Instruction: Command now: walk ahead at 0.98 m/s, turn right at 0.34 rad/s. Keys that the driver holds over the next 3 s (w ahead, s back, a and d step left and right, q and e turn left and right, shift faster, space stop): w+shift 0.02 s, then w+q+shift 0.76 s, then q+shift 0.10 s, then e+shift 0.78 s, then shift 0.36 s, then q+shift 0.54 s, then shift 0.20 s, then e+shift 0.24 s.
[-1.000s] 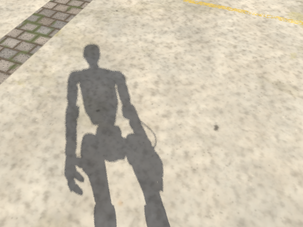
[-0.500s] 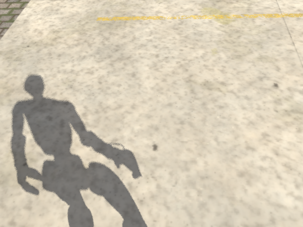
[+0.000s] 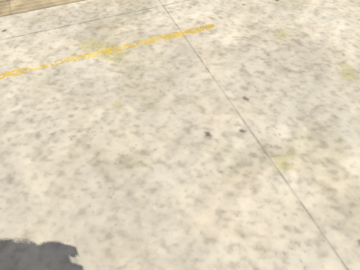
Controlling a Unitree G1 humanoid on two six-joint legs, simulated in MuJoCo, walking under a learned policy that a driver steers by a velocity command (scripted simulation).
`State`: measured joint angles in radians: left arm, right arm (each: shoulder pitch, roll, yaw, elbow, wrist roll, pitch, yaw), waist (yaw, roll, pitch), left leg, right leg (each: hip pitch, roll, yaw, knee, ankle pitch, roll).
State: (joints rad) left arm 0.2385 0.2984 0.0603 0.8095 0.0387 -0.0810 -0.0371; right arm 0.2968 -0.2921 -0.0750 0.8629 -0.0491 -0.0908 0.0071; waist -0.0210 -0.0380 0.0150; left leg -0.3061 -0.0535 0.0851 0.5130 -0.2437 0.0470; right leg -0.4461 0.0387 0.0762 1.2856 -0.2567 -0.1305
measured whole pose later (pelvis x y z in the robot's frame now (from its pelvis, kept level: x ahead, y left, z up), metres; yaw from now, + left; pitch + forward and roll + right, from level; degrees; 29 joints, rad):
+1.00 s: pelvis +0.84 +0.16 +0.00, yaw +42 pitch +1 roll +0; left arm 0.01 0.25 0.01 0.61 0.02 -0.13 0.01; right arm 0.37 -0.28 -0.05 0.81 0.03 -0.05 -0.03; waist -0.07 -0.02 0.09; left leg -0.13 -0.20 -0.09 0.41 -0.28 0.17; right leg -0.72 -0.10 0.09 0.80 -0.03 0.06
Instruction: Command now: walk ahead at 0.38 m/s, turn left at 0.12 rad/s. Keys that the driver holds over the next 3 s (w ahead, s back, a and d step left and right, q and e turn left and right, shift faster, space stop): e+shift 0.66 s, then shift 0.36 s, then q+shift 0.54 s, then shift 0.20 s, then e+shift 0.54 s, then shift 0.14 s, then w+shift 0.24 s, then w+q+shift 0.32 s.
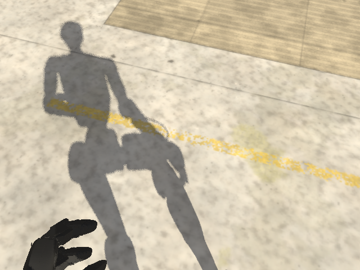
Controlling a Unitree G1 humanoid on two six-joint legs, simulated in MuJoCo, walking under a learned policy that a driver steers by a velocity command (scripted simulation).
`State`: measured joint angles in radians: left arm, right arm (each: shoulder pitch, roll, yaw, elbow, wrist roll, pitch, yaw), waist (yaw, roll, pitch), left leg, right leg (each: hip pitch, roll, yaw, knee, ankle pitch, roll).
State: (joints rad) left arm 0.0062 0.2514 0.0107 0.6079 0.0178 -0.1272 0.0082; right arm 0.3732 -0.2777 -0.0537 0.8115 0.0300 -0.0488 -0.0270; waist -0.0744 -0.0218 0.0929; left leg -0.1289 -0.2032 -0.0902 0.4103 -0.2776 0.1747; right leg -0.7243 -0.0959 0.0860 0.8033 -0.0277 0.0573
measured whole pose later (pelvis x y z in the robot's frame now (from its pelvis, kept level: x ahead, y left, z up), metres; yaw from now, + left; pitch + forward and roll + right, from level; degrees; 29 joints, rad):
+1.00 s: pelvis +0.29 -0.02 +0.01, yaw -37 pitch +1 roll -1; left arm 0.18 0.28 0.04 0.61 -0.01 0.05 0.02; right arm 0.18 -0.25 -0.04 0.70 0.00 0.02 -0.02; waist -0.04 -0.02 0.03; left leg -0.28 0.02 0.01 0.48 -0.22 0.01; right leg -0.36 0.00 0.05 0.75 -0.39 0.08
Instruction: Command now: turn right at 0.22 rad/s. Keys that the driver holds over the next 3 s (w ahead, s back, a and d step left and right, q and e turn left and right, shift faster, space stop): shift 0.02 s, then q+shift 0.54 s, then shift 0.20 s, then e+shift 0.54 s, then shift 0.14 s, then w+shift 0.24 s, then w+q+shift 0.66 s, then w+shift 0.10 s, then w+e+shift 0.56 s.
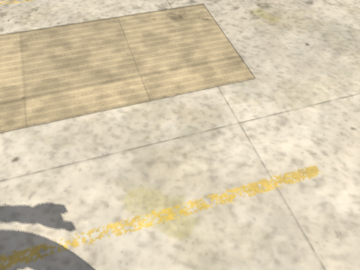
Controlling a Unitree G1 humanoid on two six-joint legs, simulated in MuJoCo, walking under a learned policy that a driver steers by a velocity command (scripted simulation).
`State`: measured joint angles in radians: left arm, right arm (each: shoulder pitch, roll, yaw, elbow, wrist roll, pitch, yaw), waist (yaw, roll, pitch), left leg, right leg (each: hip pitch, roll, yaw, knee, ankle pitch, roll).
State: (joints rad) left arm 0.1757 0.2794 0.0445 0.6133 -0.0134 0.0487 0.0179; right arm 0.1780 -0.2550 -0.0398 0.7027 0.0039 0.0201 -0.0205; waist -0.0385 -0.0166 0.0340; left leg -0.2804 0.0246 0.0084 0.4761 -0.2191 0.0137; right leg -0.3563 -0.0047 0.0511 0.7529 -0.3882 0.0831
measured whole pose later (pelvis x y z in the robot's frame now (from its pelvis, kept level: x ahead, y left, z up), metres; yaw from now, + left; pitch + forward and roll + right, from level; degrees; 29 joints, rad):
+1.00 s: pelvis +0.03 +0.04 -0.01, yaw +23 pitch +1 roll +0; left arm 0.22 0.28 0.06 0.72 -0.03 0.02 0.00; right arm 0.11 -0.23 -0.02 0.64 -0.01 0.03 -0.02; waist 0.03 0.00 0.01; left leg -0.24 -0.07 0.00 0.53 -0.31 0.07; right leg -0.34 -0.03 -0.01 0.70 -0.38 0.04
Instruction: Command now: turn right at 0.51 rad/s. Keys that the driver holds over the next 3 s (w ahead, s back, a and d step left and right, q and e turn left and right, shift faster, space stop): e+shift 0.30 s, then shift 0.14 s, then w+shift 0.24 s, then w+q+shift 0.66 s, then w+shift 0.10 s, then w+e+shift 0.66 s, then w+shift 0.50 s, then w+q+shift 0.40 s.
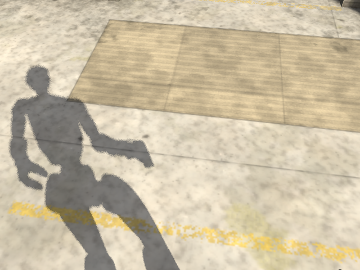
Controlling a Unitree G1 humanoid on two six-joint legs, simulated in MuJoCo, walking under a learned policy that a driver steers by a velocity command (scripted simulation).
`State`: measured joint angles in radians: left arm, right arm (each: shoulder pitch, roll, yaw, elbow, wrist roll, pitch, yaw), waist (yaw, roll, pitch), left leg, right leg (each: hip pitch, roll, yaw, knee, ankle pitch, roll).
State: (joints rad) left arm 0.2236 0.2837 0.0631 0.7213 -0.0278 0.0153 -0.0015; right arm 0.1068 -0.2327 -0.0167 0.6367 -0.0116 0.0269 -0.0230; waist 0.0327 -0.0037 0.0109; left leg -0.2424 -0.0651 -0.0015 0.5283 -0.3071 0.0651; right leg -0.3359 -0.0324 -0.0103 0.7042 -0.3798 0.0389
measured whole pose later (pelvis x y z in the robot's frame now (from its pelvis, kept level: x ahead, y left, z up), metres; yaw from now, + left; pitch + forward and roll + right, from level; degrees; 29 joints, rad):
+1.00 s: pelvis +0.18 -0.11 +0.00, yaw -16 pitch +3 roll +0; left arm 0.24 0.26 0.02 0.66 0.05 -0.07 0.00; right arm 0.38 -0.29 -0.07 0.78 -0.02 -0.02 0.04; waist -0.03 0.03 -0.04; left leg -0.46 -0.01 -0.06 1.10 -0.32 0.08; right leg -0.24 -0.01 -0.07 0.47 -0.29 -0.01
